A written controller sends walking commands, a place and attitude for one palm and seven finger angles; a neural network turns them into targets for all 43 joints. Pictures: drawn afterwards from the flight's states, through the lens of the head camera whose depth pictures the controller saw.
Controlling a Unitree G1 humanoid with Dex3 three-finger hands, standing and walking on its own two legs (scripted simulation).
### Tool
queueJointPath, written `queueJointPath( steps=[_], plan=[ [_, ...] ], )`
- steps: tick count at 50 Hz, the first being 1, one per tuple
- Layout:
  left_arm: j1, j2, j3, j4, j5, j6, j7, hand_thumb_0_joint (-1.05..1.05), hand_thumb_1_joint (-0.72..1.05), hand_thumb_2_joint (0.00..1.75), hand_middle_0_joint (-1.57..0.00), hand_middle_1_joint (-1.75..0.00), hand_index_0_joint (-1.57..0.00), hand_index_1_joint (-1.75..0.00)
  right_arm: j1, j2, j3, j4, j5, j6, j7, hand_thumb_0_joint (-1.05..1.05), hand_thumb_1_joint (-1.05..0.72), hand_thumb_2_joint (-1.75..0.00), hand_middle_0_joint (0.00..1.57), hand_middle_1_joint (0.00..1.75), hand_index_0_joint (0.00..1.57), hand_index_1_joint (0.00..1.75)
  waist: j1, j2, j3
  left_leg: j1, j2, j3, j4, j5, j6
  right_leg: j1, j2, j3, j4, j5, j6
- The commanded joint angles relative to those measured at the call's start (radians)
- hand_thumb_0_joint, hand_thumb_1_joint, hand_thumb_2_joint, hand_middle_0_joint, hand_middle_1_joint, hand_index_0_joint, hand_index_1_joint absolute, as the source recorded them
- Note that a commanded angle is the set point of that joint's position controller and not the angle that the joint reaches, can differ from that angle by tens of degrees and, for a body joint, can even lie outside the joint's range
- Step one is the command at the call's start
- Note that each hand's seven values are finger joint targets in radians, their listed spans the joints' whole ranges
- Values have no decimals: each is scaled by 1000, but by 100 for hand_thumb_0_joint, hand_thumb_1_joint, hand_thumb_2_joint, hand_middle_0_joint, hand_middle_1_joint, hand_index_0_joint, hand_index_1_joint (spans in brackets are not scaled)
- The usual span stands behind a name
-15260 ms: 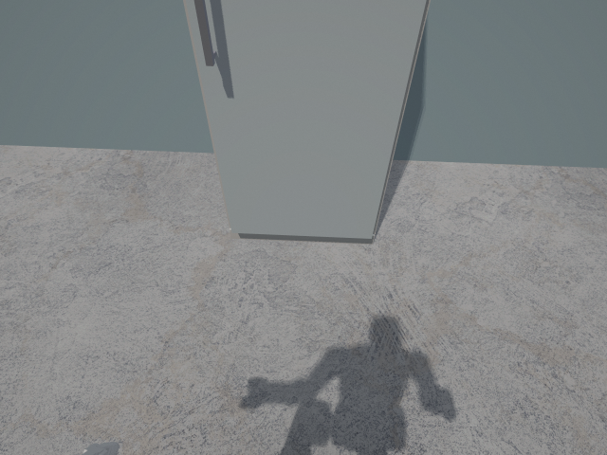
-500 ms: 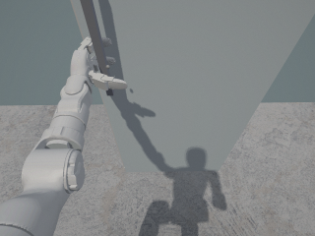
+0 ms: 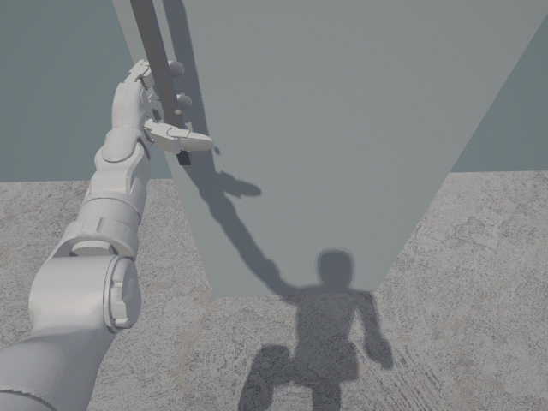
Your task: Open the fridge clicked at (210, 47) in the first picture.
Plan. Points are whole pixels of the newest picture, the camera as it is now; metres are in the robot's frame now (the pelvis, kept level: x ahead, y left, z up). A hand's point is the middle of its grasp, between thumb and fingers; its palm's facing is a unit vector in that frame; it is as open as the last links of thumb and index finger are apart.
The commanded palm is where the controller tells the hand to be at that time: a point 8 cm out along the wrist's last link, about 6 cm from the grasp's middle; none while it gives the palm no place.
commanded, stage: grip the handle and tug to test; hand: left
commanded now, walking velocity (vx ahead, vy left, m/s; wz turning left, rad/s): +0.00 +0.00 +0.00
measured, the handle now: (162, 59) +0.54 +0.13 +0.24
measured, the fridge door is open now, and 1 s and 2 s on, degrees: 0 0 2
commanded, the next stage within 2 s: pull the door a little, standing still in 1.32 s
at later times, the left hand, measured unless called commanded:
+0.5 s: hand (182, 113) +0.49 +0.11 +0.18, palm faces -0.02 -1.00 +0.01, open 6.8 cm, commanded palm +0.46 +0.16 +0.18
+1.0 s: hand (184, 114) +0.49 +0.10 +0.18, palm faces -0.02 -1.00 +0.02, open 5.1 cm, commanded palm +0.45 +0.17 +0.18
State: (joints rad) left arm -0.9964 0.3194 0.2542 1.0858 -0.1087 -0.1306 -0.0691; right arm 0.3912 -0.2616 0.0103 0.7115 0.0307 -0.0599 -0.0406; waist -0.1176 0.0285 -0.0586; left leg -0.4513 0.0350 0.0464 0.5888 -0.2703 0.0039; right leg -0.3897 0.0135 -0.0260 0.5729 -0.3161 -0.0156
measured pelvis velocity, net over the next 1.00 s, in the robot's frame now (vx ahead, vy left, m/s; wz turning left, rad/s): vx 0.00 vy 0.00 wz -0.01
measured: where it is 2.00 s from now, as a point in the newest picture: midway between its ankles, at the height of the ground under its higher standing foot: outside the picture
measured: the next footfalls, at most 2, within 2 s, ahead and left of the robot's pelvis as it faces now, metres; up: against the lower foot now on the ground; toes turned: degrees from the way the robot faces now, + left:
none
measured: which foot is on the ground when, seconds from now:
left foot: down 0.00-1.00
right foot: down 0.00-1.00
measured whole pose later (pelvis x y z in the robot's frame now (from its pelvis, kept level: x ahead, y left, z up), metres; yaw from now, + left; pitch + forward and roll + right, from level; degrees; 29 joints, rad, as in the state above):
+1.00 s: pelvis +0.00 +0.00 +0.00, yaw -1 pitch +7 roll +0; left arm -0.94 0.30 0.28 1.03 -0.11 -0.11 -0.07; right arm 0.38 -0.26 0.01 0.69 0.03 -0.03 -0.05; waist -0.12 0.03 -0.06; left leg -0.42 0.04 0.06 0.57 -0.27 0.00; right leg -0.37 0.02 -0.01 0.56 -0.31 -0.02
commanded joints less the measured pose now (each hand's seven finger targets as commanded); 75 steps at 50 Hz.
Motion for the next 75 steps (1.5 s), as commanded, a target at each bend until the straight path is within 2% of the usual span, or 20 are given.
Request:
queueJointPath(
  steps=[1, 4, 9, 11, 15, 21, 25, 31, 34, 38, 39, 44, 53, 57, 61, 65, 68, 71, 73, 75],
  plan=[
    [-554, 177, 0, -254, -11, -68, -9, 0, -22, 42, -33, -124, -33, -124, 55, -146, -52, -90, 6, -37, -6, 0, -90, -90, 20, 30, 20, 30, -1, -7, -364, 281, -26, -41, -19, 275, 33, 38, 21, -2, -65, 374, 2],
    [-535, 196, 18, -244, -14, -62, -7, 0, -8, 48, -35, -126, -35, -126, 54, -148, -51, -88, 6, -33, -8, 0, -90, -90, 20, 30, 20, 30, 4, -19, -362, 272, -26, -39, -18, 279, 34, 47, 21, -2, -65, 381, 3],
    [-526, 150, -12, -281, -19, -61, -3, 0, 15, 58, -37, -129, -37, -129, 46, -144, -53, -91, 7, -36, -3, 0, -90, -90, 20, 30, 20, 30, 5, -5, -379, 307, -25, -43, -13, 305, 33, 35, 24, -6, -63, 388, 2],
    [-524, 162, -1, -240, -17, -48, 1, 0, 25, 62, -38, -131, -38, -131, 48, -146, -52, -87, 8, -34, -5, 0, -90, -90, 20, 30, 20, 30, 2, -48, -329, 262, -26, -39, -21, 264, 36, 35, 23, -5, -71, 371, 5],
    [-535, 163, 0, -284, -9, -59, 12, 0, 43, 70, -40, -133, -40, -133, 40, -140, -50, -96, 5, -34, -3, 0, -90, -90, 20, 30, 20, 30, 12, -7, -382, 293, -29, -40, -15, 306, 34, 53, 20, -3, -58, 401, 1],
    [-524, 133, -26, -278, -8, -58, 5, 0, 71, 82, -43, -137, -43, -137, 33, -138, -52, -98, 8, -31, -2, 0, -90, -90, 20, 30, 20, 30, 6, -20, -362, 295, -27, -38, -16, 302, 33, 47, 21, -4, -62, 402, 2],
    [-518, 175, 13, -280, -15, -48, 8, 0, 90, 90, -45, -140, -45, -140, 26, -141, -49, -103, 7, -25, -5, 0, -90, -90, 20, 30, 20, 30, 15, -46, -356, 262, -33, -30, -22, 290, 39, 85, 18, 3, -66, 426, 5],
    [-485, 200, 32, -280, -13, -54, -1, 0, 90, 90, -45, -140, -45, -140, 21, -138, -46, -110, 8, -22, -8, 0, -90, -90, 20, 30, 20, 30, 27, -33, -367, 255, -36, -26, -22, 284, 39, 105, 17, 7, -67, 433, 3],
    [-489, 259, 75, -264, -12, -52, 0, 0, 90, 90, -45, -140, -45, -140, 19, -143, -44, -111, 7, -16, -12, 0, -90, -90, 20, 30, 20, 30, 32, -54, -345, 217, -39, -20, -31, 253, 42, 125, 13, 11, -73, 424, 8],
    [-503, 263, 68, -263, -1, -53, 3, 0, 90, 90, -45, -140, -45, -140, 17, -143, -45, -115, 9, -13, -15, 0, -90, -90, 20, 30, 20, 30, 20, -45, -334, 215, -36, -17, -31, 240, 43, 112, 11, 14, -78, 409, 10],
    [-484, 279, 88, -262, -2, -56, 5, 0, 90, 90, -45, -140, -45, -140, 22, -142, -45, -116, 6, -12, -15, 0, -90, -90, 20, 30, 20, 30, 34, -51, -350, 216, -37, -21, -32, 251, 42, 127, 13, 12, -73, 416, 7],
    [-490, 249, 61, -280, -6, -59, 2, 0, 90, 90, -45, -140, -45, -140, 17, -142, -46, -120, 9, -13, -15, 0, -90, -90, 20, 30, 20, 30, 21, -45, -349, 224, -35, -17, -35, 244, 42, 121, 14, 14, -79, 412, 10],
    [-327, 210, 56, -385, -23, -44, -5, 0, 90, 90, -45, -140, -45, -140, -9, -139, -51, -148, 15, -11, -8, 0, -90, -90, 20, 30, 20, 30, 64, -38, -379, 265, -30, -7, -45, 324, 40, 169, 20, 4, -72, 480, 1],
    [-251, 241, 88, -449, -25, -11, -3, 0, 90, 90, -45, -140, -45, -140, -17, -141, -55, -162, 14, -2, -10, 0, -90, -90, 20, 30, 20, 30, 87, -44, -389, 263, -31, -2, -51, 358, 41, 221, 18, 2, -73, 517, -2],
    [-153, 205, 80, -567, -35, 29, -3, 0, 90, 90, -45, -140, -45, -140, -48, -130, -56, -186, 17, 2, -3, 0, -90, -90, 20, 30, 20, 30, 112, -12, -406, 298, -30, 7, -56, 433, 37, 250, 18, 2, -69, 588, -3],
    [-59, 189, 82, -646, -48, 81, -5, 0, 90, 90, -45, -140, -45, -140, -73, -128, -57, -203, 19, 12, -1, 0, -90, -90, 20, 30, 20, 30, 121, -53, -387, 306, -29, 16, -63, 483, 41, 287, 15, 1, -75, 666, 2],
    [-53, 207, 95, -687, -43, 114, 2, 0, 90, 90, -45, -140, -45, -140, -89, -125, -55, -205, 20, 26, -7, 0, -90, -90, 20, 30, 20, 30, 120, -53, -376, 316, -31, 20, -67, 497, 43, 298, 11, 2, -80, 694, 4],
    [-35, 149, 57, -712, -51, 153, 1, 0, 90, 90, -45, -140, -45, -140, -103, -117, -53, -211, 20, 35, -7, 0, -90, -90, 20, 30, 20, 30, 116, -34, -358, 341, -29, 17, -67, 533, 40, 286, 11, -3, -87, 701, 3],
    [-170, 56, -39, -730, -47, 163, 15, 0, 90, 90, -45, -140, -45, -140, -103, -111, -53, -197, 20, 37, -10, 0, -90, -90, 20, 30, 20, 30, 73, -19, -343, 372, -27, 8, -58, 546, 41, 238, 13, -5, -92, 684, 6],
    [-186, 73, -18, -678, -40, 177, 34, 0, 90, 90, -45, -140, -45, -140, -87, -114, -56, -174, 13, 43, -12, 0, -90, -90, 20, 30, 20, 30, 70, -29, -341, 379, -28, -3, -50, 549, 40, 217, 16, -6, -93, 668, 4]
  ],
)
